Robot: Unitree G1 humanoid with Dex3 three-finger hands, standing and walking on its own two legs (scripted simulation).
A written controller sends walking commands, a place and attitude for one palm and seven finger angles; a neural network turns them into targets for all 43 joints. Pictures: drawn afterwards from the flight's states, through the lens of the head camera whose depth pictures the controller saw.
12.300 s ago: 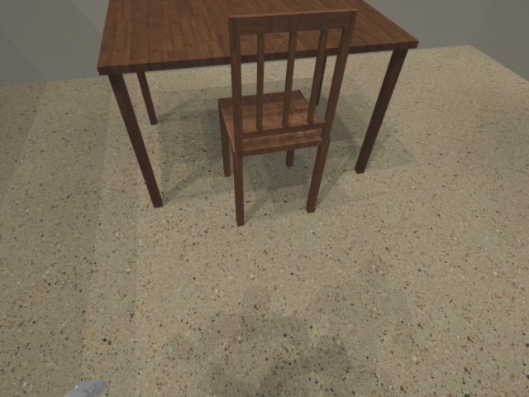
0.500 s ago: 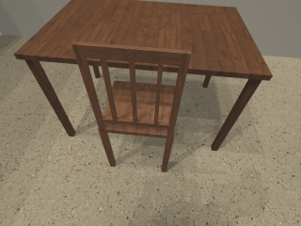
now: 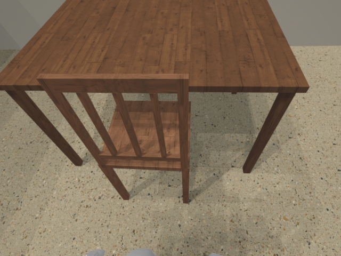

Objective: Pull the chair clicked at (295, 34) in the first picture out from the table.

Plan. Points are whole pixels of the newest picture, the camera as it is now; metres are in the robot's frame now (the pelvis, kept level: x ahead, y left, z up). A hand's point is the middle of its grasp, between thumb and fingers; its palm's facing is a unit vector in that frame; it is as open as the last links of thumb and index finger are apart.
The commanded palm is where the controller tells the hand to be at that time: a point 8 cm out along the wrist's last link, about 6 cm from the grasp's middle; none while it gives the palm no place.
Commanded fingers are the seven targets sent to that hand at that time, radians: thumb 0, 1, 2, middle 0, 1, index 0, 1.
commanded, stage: come to a stop and stand still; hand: left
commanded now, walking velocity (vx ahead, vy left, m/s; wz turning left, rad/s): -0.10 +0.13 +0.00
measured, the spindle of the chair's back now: (129, 128) +0.48 +0.17 -0.06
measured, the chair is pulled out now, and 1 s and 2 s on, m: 0.00 0.00 0.00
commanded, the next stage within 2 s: look again from close up in 0.62 s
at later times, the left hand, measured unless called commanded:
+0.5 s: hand out of the picture -0.03 +0.27 -0.16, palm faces +0.03 -0.96 -0.29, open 7.4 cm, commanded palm none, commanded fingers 0.00 0.90 0.90 -0.20 -0.30 -0.20 -0.30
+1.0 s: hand out of the picture -0.02 +0.24 -0.16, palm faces +0.01 -0.98 -0.21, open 7.3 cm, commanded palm none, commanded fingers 0.00 0.90 0.90 -0.20 -0.30 -0.20 -0.30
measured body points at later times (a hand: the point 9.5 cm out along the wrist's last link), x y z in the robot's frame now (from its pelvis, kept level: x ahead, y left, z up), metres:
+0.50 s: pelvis -0.05 +0.06 -0.01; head -0.06 +0.03 +0.44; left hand -0.03 +0.32 -0.14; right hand +0.00 -0.17 -0.17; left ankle -0.04 +0.17 -0.74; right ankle -0.03 -0.01 -0.74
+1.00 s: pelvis -0.03 +0.07 +0.01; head -0.03 +0.05 +0.45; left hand -0.02 +0.29 -0.15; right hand -0.04 -0.14 -0.16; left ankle -0.06 +0.17 -0.74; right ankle -0.03 -0.01 -0.74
